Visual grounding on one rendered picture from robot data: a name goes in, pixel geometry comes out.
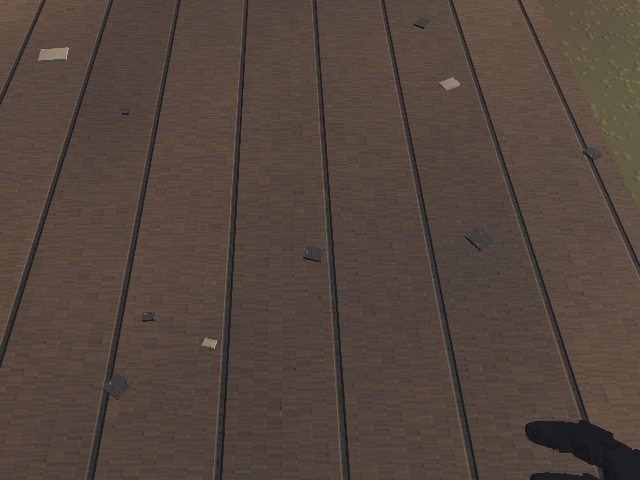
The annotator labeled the robot right hand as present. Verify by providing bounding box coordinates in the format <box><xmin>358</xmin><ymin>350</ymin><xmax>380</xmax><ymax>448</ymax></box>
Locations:
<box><xmin>525</xmin><ymin>420</ymin><xmax>640</xmax><ymax>480</ymax></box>

